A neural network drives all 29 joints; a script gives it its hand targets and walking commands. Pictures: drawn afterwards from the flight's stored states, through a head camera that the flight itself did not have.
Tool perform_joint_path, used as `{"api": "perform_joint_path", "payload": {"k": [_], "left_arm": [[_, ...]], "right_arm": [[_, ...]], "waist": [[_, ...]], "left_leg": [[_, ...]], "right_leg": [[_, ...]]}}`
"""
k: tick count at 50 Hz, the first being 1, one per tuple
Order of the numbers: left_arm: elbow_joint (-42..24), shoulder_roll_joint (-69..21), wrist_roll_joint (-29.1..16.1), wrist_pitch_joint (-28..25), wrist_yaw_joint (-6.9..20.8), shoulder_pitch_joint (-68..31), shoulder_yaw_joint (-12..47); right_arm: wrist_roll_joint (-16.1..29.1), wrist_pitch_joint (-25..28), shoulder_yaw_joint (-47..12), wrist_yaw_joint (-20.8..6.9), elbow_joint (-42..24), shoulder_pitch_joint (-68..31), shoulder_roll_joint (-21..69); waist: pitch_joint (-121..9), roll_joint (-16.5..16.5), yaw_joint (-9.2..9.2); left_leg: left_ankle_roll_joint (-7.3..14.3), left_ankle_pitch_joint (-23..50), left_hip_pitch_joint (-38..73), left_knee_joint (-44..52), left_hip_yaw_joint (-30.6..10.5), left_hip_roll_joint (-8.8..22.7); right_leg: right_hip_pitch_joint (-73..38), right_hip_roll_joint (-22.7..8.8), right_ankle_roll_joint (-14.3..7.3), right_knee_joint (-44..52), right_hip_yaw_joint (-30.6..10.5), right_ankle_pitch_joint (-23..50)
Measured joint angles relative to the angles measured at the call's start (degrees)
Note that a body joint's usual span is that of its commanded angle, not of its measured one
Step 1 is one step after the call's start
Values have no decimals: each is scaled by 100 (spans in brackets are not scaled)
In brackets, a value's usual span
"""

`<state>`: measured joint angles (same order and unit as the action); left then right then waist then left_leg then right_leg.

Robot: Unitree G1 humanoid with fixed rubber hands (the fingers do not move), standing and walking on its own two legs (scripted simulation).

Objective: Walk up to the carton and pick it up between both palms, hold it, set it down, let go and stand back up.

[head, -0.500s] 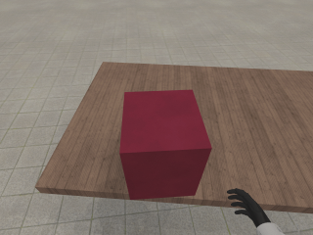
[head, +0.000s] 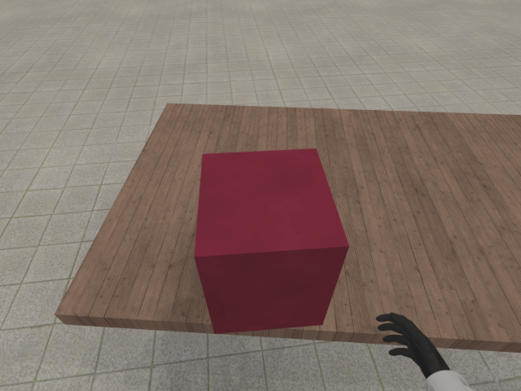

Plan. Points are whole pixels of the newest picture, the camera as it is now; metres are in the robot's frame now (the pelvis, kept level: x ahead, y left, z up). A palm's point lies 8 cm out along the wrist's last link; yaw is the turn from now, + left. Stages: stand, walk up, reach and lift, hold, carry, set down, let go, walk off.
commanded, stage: stand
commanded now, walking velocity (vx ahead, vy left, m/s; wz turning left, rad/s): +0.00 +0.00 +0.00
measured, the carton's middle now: (264, 242) +0.38 +0.01 +0.01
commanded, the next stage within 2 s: none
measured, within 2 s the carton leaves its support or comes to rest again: neither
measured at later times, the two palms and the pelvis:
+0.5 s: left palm out of the picture +0.09 +0.30 -0.10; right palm (428, 363) +0.20 -0.24 -0.04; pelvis +0.00 +0.00 +0.00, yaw +0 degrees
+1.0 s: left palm out of the picture +0.10 +0.30 -0.10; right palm (429, 364) +0.20 -0.24 -0.04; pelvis +0.01 +0.00 +0.00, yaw -1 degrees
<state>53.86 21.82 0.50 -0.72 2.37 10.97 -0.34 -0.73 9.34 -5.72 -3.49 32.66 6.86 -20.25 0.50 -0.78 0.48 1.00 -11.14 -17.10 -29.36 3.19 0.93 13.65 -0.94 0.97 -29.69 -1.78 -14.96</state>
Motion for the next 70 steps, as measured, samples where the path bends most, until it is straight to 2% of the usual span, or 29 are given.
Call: {"api": "perform_joint_path", "payload": {"k": [70], "left_arm": [[-211,3,-41,26,28,-72,11]], "right_arm": [[-12,78,-128,-12,-416,224,-46]], "waist": [[39,-15,2]], "left_leg": [[-62,-208,-40,-213,120,88]], "right_leg": [[134,76,-18,-282,-129,-179]]}}
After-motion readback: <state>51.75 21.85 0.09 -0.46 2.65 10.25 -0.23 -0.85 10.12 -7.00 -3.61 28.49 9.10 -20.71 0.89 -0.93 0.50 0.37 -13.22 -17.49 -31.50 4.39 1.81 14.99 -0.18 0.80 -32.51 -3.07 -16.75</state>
